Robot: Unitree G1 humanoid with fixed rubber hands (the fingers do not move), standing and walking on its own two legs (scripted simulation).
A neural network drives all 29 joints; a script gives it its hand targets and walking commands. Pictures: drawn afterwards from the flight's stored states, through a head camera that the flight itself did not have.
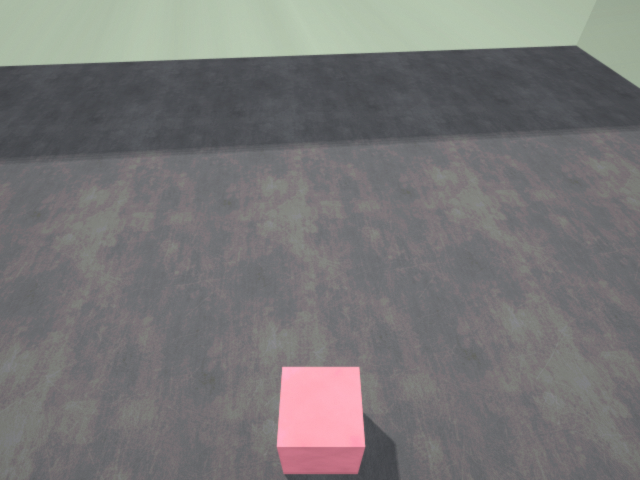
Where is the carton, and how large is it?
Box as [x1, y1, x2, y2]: [277, 367, 364, 473]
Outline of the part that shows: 282,367 277,449 283,472 357,473 364,449 358,367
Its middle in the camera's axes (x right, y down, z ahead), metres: +0.00 +0.51 +1.08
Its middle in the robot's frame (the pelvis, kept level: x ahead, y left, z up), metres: +0.43 +0.03 -0.66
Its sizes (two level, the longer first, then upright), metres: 0.210 0.200 0.250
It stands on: the floor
